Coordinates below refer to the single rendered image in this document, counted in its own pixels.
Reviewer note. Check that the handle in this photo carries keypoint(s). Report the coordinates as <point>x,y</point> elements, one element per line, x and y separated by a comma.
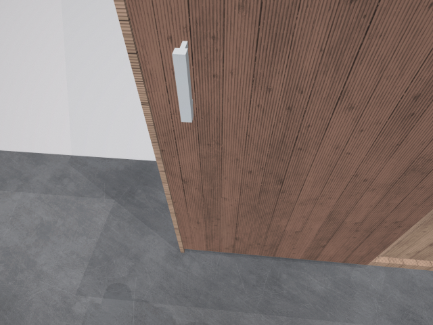
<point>183,82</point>

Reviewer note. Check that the wardrobe door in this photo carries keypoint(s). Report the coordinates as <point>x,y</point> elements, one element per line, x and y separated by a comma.
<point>312,130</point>
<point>416,243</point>

